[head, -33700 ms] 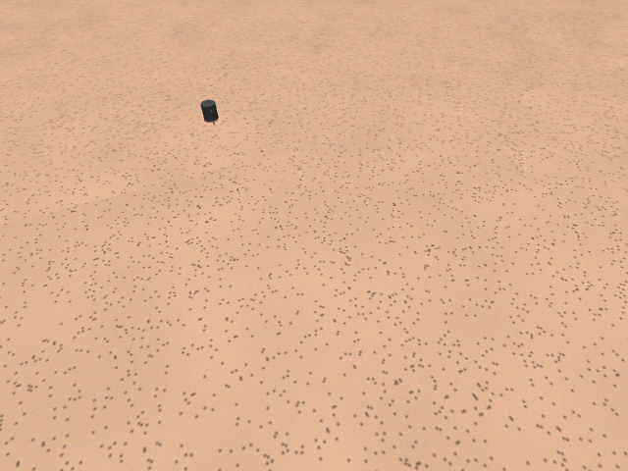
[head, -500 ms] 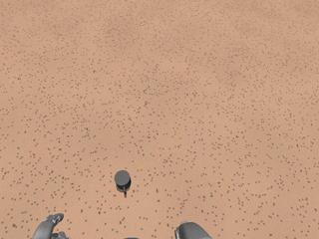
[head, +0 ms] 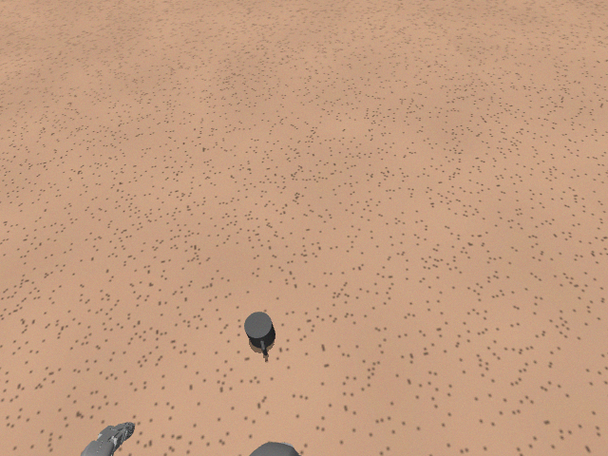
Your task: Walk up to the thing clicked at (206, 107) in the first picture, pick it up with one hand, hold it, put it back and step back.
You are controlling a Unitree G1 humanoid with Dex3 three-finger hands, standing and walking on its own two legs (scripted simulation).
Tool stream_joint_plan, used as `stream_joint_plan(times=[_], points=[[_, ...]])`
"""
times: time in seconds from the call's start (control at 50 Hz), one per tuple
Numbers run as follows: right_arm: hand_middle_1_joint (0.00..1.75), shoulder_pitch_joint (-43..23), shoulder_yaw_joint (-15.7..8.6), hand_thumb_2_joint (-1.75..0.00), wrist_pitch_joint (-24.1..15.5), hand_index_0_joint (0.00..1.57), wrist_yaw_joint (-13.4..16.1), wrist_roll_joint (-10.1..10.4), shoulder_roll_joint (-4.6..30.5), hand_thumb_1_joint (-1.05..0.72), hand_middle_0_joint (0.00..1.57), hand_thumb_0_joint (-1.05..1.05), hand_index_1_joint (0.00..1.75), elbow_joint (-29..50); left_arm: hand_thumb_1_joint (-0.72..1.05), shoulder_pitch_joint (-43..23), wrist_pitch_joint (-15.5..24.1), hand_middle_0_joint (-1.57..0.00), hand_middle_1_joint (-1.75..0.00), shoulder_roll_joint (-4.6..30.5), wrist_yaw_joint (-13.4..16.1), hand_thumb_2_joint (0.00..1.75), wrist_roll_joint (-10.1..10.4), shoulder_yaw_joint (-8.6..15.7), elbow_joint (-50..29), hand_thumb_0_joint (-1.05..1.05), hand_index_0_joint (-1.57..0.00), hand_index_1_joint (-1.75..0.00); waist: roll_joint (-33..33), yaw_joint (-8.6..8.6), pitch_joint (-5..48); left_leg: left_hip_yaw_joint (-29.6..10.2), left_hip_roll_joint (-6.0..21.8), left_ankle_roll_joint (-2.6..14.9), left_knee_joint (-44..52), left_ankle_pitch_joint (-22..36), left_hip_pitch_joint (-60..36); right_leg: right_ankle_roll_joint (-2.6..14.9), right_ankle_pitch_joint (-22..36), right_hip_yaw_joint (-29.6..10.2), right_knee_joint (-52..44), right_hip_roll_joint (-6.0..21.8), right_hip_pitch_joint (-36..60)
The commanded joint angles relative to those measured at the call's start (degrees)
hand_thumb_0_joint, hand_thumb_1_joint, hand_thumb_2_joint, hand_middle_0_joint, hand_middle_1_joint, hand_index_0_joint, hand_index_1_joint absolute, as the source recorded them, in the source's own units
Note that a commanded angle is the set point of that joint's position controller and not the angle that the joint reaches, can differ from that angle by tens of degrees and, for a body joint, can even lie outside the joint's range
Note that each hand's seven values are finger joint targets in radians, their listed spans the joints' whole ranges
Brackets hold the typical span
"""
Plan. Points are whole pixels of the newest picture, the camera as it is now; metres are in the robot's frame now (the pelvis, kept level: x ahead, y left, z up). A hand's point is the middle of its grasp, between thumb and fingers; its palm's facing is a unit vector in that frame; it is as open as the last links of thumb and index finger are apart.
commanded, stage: step back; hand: left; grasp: from above
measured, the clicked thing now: (261, 335) +0.53 +0.23 -0.72
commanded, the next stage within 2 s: none
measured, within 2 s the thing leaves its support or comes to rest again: neither
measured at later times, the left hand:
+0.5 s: hand out of the picture -0.07 +0.27 -0.16, palm faces -0.05 -0.92 -0.40, open 7.4 cm
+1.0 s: hand out of the picture -0.19 +0.25 -0.15, palm faces +0.04 -0.93 -0.37, open 7.4 cm
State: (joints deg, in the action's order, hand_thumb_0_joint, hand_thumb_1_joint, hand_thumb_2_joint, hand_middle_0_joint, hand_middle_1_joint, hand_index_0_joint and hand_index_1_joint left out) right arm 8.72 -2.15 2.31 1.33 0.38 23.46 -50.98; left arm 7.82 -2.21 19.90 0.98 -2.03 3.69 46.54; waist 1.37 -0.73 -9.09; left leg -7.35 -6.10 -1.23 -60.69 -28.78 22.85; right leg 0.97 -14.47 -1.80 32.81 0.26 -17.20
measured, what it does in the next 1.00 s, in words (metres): walks backwards: left foot, then right foot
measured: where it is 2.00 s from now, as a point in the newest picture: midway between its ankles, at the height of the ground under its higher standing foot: outside the picture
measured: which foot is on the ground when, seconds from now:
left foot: up 0.00-0.08, down 0.10-0.56, up 0.58-0.86, down 0.88-1.00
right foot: down 0.00-0.14, up 0.16-0.50, down 0.52-0.92, up 0.94-1.00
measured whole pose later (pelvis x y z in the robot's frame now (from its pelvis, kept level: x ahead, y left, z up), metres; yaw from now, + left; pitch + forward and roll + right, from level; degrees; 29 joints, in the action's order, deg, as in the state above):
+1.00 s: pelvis -0.32 -0.02 -0.01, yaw +4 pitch -3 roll +0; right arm 11.8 -1.8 1.5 0.6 -2.2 19.9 -50.9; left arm 4.9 -5.1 22.1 1.1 -1.2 3.9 45.1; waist -2.4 1.2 -11.0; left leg -2.0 -2.0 1.9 -36.9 -18.3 15.3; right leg 0.6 -29.5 -4.4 56.8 -2.5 -26.9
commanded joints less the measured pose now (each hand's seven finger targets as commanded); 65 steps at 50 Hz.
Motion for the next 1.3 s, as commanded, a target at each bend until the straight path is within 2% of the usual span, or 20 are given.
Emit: stream_joint_plan(times=[0.0, 0.08, 0.12, 0.14, 0.16, 0.22, 0.36, 0.5, 0.54, 0.56, 0.64, 0.82, 0.86, 0.88, 0.92, 1.0, 1.12, 1.22, 1.26, 1.28], points=[[0.3, 1.7, -2.4, -0.9, -2.0, 0.2, 0.6, -0.6, 8.4, -0.9, 0.2, 0.0, 0.3, 4.8, 0.9, 0.7, 1.0, -0.2, -0.3, 13.7, 1.2, 0.9, 0.1, 4.2, -6.1, 0.0, -0.2, -0.3, -12.2, -1.45, 14.0, 2.8, 4.9, 0.29, 18.3, 0.1, 2.6, 10.73, 31.4, -10.1, -1.7, 12.7, 19.3], [0.3, 6.1, -4.0, -0.9, -2.6, 0.2, 0.3, -2.0, 9.5, -0.9, 0.2, 0.0, 0.3, 2.8, 0.9, -1.5, -0.5, -0.2, -0.3, 14.0, 0.3, 0.9, 1.2, 3.6, -7.2, 0.0, -0.2, -0.3, -8.8, 1.23, 13.0, 4.7, 5.4, 1.85, 38.5, 22.6, -11.7, 5.22, 17.5, -7.2, 5.0, 8.2, 6.6], [0.3, 2.3, -5.8, -0.9, -2.6, 0.2, -0.2, -3.0, 18.5, -0.9, 0.2, 0.0, 0.3, 4.5, 0.9, -2.0, -0.6, -0.2, -0.3, 11.1, 0.4, 0.9, 1.6, 3.0, -8.1, 0.0, -0.2, -0.3, 12.2, 1.16, 11.2, -20.5, 24.9, 11.35, 42.4, 32.6, -14.5, 0.74, -17.2, -1.0, 19.2, -6.2, -11.1], [0.3, 2.1, -6.3, -0.9, -2.7, 0.2, -0.3, -2.8, 20.9, -0.9, 0.2, 0.0, 0.3, 5.3, 0.9, -4.9, -0.6, -0.2, -0.3, 13.4, 1.2, 0.9, 0.9, 4.3, -7.8, 0.0, -0.2, -0.3, 13.2, 4.55, 9.8, -26.8, 30.3, 18.63, 43.6, 32.7, -5.6, -0.16, -24.3, -7.9, 30.8, -6.0, -7.1], [0.3, 0.8, -5.8, -0.9, -2.9, 0.2, 0.1, -2.8, 18.5, -0.9, 0.2, 0.0, 0.3, 5.0, 0.9, -5.2, -0.6, -0.2, -0.3, 14.7, 1.2, 0.9, 0.7, 4.5, -6.8, 0.0, -0.2, -0.3, 9.1, 3.69, 7.5, -24.9, 29.2, 18.72, 43.2, 30.7, -3.0, -0.02, -22.1, -9.9, 36.0, -4.9, -7.0], [0.3, -4.9, -4.0, -0.9, -3.0, 0.2, 0.6, -2.6, 12.2, -0.9, 0.2, 0.0, 0.3, 6.6, 0.9, 2.6, -0.7, -0.2, -0.3, 12.8, 0.5, 0.9, 2.0, 4.2, -4.1, 0.0, -0.2, -0.3, 5.3, -1.85, 7.7, -5.9, 19.1, 12.29, 38.3, 38.3, -9.5, 0.6, -13.7, -10.4, 41.1, -6.9, -12.0], [0.3, 1.2, -4.6, -0.9, -2.6, 0.2, 0.8, -2.0, 12.2, -0.9, 0.2, 0.0, 0.3, 7.0, 0.9, 2.6, 0.0, -0.2, -0.3, 12.1, 0.1, 0.9, 1.2, 3.9, -4.6, 0.0, -0.2, -0.3, 7.0, 2.79, 12.3, -5.3, 20.5, 16.05, 34.2, 37.8, -21.5, -3.75, -15.2, -6.3, 24.3, -3.5, -10.3], [0.3, -3.8, -5.0, -0.9, -0.3, 0.2, 0.0, -1.2, 13.7, -0.9, 0.2, 0.0, 0.3, 8.4, 0.9, 13.6, 0.8, -0.2, -0.3, 12.4, -0.4, 0.9, 0.3, 4.5, 1.8, 0.0, -0.2, -0.3, 9.2, -1.46, 15.3, -3.0, 16.8, 8.84, 29.2, 23.1, -6.2, 0.61, 0.1, 1.1, -8.6, -1.1, 10.5], [0.3, -3.8, -3.5, -0.9, -0.4, 0.2, 0.3, -0.5, 8.2, -0.9, 0.2, 0.0, 0.3, 10.1, 0.9, 9.1, 1.0, -0.2, -0.3, 20.8, -0.8, 0.9, -0.6, 6.6, -1.2, 0.0, -0.2, -0.3, -15.1, -1.14, 8.7, 2.8, 0.3, 1.89, 12.2, -1.2, 11.1, 7.59, -8.8, -25.5, -16.1, 15.1, 5.5], [0.3, -5.2, -4.6, -0.9, -0.2, 0.2, 1.1, -1.2, 10.8, -0.9, 0.2, 0.0, 0.3, 9.6, 0.9, 3.1, 0.7, -0.2, -0.3, 25.3, -0.6, 0.9, -1.0, 7.1, -3.9, 0.0, -0.2, -0.3, -20.0, -3.29, 5.4, -0.1, 1.4, 0.21, -1.3, -6.2, 5.5, 16.3, -9.1, -33.9, -20.1, 24.7, -9.6], [0.3, 2.9, -3.9, -0.9, -0.6, 0.2, 0.5, -0.3, 9.5, -0.9, 0.2, 0.0, 0.3, 5.0, 0.9, -6.5, 1.3, -0.2, -0.3, 15.1, 0.2, 0.9, -0.4, 5.1, -5.9, 0.0, -0.2, -0.3, -10.3, 3.88, 4.5, -1.9, -2.1, 1.04, -8.4, 3.7, 4.4, 7.69, 11.4, -7.9, -11.0, 10.3, -4.6], [0.3, 5.6, -3.2, -0.9, -2.5, 0.2, 0.8, -1.6, 7.9, -0.9, 0.2, 0.0, 0.3, 4.8, 0.9, 1.4, 0.0, -0.2, -0.3, 14.3, 1.2, 0.9, 0.3, 4.7, -6.9, 0.0, -0.2, -0.3, -12.8, -0.88, 14.1, 5.5, 5.0, 1.22, 30.4, 6.1, -1.6, 8.9, 29.3, -8.6, 3.3, 13.0, 17.4], [0.3, 7.8, -4.2, -0.9, -2.5, 0.2, 0.7, -2.1, 8.9, -0.9, 0.2, 0.0, 0.3, 3.2, 0.9, 0.2, -1.0, -0.2, -0.3, 13.9, 0.7, 0.9, 0.8, 3.7, -7.4, 0.0, -0.2, -0.3, -8.8, 0.13, 14.1, 5.8, 4.7, 1.99, 39.7, 21.8, -10.6, 5.74, 21.8, -6.7, 7.0, 10.0, 9.2], [0.3, 8.0, -5.1, -0.9, -2.4, 0.2, 0.7, -2.7, 12.3, -0.9, 0.2, 0.0, 0.3, 3.5, 0.9, 1.0, -1.2, -0.2, -0.3, 12.3, 0.4, 0.9, 1.1, 3.1, -8.1, 0.0, -0.2, -0.3, -1.8, -0.18, 14.7, -4.6, 12.5, 4.46, 39.2, 27.9, -15.9, 3.25, 10.6, -5.0, 10.7, 6.4, -0.2], [0.3, 3.5, -6.3, -0.9, -2.1, 0.2, 0.2, -2.8, 21.4, -0.9, 0.2, 0.0, 0.3, 5.7, 0.9, -5.2, -1.1, -0.2, -0.3, 13.6, 1.3, 0.9, 1.1, 4.2, -8.7, 0.0, -0.2, -0.3, 13.3, 3.87, 10.9, -26.3, 30.0, 18.98, 42.3, 35.1, -4.2, -0.43, -24.5, -5.5, 30.5, -3.7, -6.4], [0.3, -3.6, -4.0, -0.9, -2.5, 0.2, 1.1, -3.0, 12.0, -0.9, 0.2, 0.0, 0.3, 6.8, 0.9, 2.3, -1.5, -0.2, -0.3, 13.1, 0.7, 0.9, 1.9, 4.0, -4.4, 0.0, -0.2, -0.3, 3.9, -2.34, 8.1, -4.9, 18.9, 12.63, 36.9, 40.3, -8.2, 0.5, -13.9, -10.2, 41.9, -6.2, -11.3], [0.3, 1.1, -4.4, -0.9, -1.6, 0.2, 0.7, -2.4, 11.9, -0.9, 0.2, 0.0, 0.3, 6.5, 0.9, 1.7, 0.2, -0.2, -0.3, 11.4, 0.5, 0.9, 1.0, 3.1, -4.3, 0.0, -0.2, -0.3, 8.6, 1.91, 11.6, -4.5, 20.1, 15.8, 32.6, 41.3, -19.8, -3.33, -16.3, -4.0, 20.8, -2.7, -9.4], [0.3, -2.4, -4.5, -0.9, 0.3, 0.2, -0.2, -1.8, 14.1, -0.9, 0.2, 0.0, 0.3, 6.8, 0.9, 9.1, 1.5, -0.2, -0.3, 11.5, 0.3, 0.9, 0.5, 3.1, 1.5, 0.0, -0.2, -0.3, 10.8, -0.75, 17.4, -1.5, 17.7, 11.22, 26.8, 31.0, -13.3, -0.42, -1.1, 3.3, -9.9, -1.9, 7.8], [0.3, -3.2, -3.1, -0.9, 0.3, 0.2, -0.5, -1.1, 9.4, -0.9, 0.2, 0.0, 0.3, 8.1, 0.9, 9.2, 1.8, -0.2, -0.3, 17.1, 0.1, 0.9, -0.9, 4.9, 1.8, 0.0, -0.2, -0.3, -3.7, -1.02, 13.8, 1.2, 8.8, 4.87, 18.6, 9.4, 5.6, 3.94, -6.3, -15.4, -11.2, 7.5, 11.6], [0.3, -5.2, -3.4, -0.9, 0.2, 0.2, 0.3, -1.2, 8.8, -0.9, 0.2, 0.0, 0.3, 9.2, 0.9, 5.3, 1.3, -0.2, -0.3, 23.3, -0.1, 0.9, -0.7, 6.4, 0.0, 0.0, -0.2, -0.3, -14.8, -3.03, 9.9, 2.3, 1.4, 1.54, 6.2, -4.2, 7.3, 12.69, -12.5, -27.9, -16.9, 20.6, -1.9]])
